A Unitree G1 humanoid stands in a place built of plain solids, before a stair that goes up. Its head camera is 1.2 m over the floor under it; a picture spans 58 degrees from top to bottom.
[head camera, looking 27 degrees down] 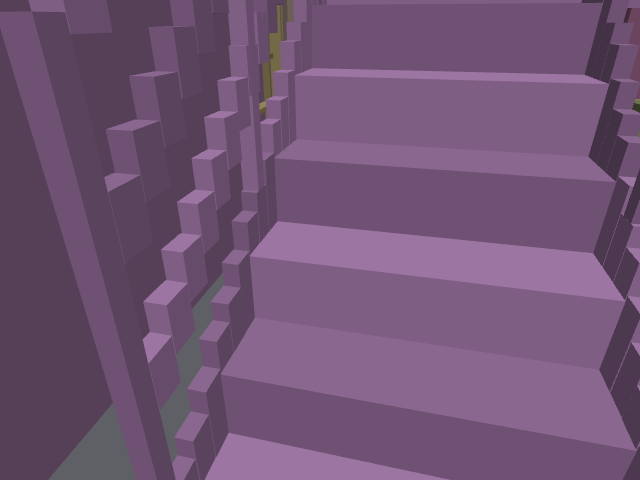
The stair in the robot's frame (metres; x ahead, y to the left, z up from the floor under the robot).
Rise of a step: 0.21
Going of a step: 0.24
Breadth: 1.02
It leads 13 degrees to the right of straight ahead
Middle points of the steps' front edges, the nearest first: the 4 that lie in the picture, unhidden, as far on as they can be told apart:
0.70 -0.20 0.42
0.93 -0.25 0.62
1.16 -0.31 0.83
1.39 -0.36 1.04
